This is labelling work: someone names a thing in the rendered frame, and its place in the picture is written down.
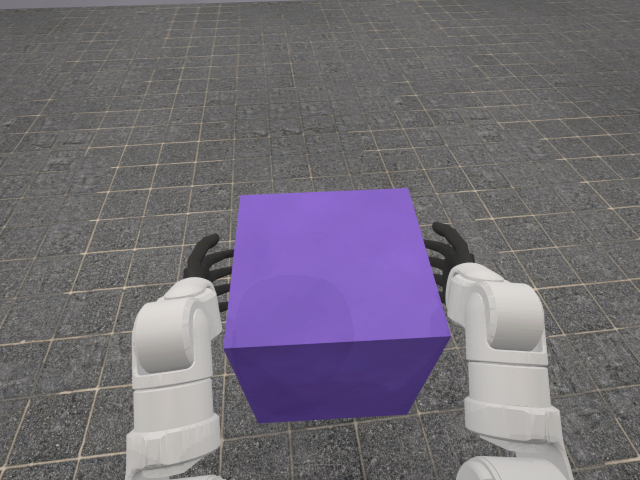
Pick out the robot right upper arm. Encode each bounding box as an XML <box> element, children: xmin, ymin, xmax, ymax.
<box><xmin>456</xmin><ymin>456</ymin><xmax>567</xmax><ymax>480</ymax></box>

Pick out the left robot forearm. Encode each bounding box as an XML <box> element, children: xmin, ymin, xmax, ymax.
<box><xmin>125</xmin><ymin>277</ymin><xmax>222</xmax><ymax>480</ymax></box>

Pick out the left robot hand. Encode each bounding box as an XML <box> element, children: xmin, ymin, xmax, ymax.
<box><xmin>183</xmin><ymin>234</ymin><xmax>234</xmax><ymax>312</ymax></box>

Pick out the right robot forearm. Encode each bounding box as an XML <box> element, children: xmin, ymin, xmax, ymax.
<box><xmin>445</xmin><ymin>263</ymin><xmax>574</xmax><ymax>480</ymax></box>

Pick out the carton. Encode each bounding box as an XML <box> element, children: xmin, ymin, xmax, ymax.
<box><xmin>223</xmin><ymin>188</ymin><xmax>451</xmax><ymax>423</ymax></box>

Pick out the right robot hand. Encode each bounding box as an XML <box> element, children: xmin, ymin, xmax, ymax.
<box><xmin>423</xmin><ymin>222</ymin><xmax>475</xmax><ymax>305</ymax></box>

